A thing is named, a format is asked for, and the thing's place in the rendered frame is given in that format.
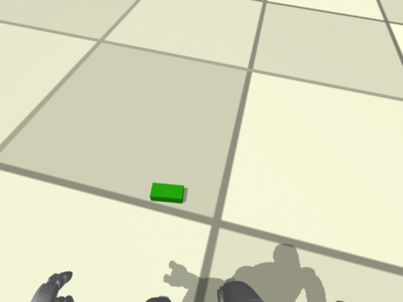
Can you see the left robot hand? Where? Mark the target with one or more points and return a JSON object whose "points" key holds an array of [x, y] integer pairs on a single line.
{"points": [[48, 292]]}

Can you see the carton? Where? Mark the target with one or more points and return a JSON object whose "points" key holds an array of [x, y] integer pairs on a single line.
{"points": [[167, 193]]}

